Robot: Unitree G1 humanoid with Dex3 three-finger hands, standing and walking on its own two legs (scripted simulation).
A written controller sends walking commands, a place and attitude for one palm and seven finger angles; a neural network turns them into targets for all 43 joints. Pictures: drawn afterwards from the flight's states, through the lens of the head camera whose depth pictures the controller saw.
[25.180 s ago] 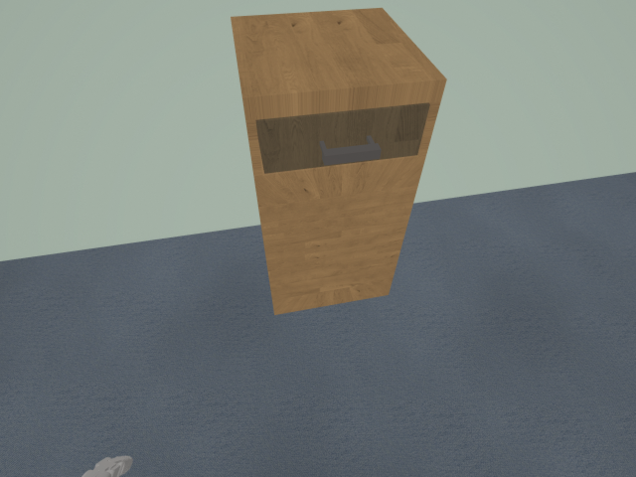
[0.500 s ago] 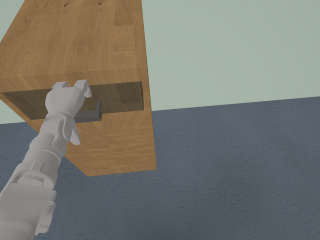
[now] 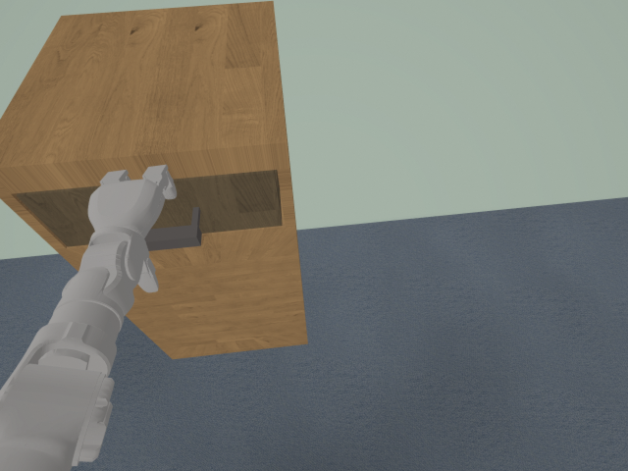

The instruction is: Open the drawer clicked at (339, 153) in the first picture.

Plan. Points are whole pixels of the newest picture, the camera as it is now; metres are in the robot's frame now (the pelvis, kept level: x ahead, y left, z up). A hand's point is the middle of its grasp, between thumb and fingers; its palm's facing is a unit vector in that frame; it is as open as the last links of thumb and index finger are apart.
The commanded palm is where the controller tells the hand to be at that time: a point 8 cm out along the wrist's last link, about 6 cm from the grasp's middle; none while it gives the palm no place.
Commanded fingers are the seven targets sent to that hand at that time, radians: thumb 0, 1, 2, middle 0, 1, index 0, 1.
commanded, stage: move the hooked fingers above the handle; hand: left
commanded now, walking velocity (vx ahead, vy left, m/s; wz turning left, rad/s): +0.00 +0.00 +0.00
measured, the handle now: (160, 227) +0.49 +0.25 -0.03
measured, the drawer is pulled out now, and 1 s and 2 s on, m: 0.00 0.00 0.00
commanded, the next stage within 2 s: lower the fingers behind the handle in 0.24 s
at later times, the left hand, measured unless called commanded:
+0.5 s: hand (149, 225) +0.45 +0.24 +0.03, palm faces -0.03 -0.03 -1.00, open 13.7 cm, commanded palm +0.43 +0.24 +0.08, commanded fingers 0.00 -0.50 0.30 -0.30 -1.20 -0.30 -1.20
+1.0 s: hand (161, 238) +0.45 +0.23 +0.00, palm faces +0.02 -0.03 -1.00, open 13.7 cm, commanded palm +0.43 +0.24 +0.04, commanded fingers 0.00 -0.50 0.30 -0.30 -1.20 -0.30 -1.20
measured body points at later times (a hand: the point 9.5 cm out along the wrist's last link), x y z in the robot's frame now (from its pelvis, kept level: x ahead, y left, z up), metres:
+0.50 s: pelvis +0.00 +0.00 +0.00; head +0.07 -0.01 +0.44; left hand +0.44 +0.23 +0.09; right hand +0.04 -0.26 -0.14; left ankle -0.01 +0.10 -0.72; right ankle -0.03 -0.11 -0.72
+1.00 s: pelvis -0.01 +0.00 -0.02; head +0.08 -0.01 +0.42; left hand +0.44 +0.23 +0.05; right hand +0.01 -0.28 -0.16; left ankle -0.01 +0.10 -0.72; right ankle -0.03 -0.11 -0.72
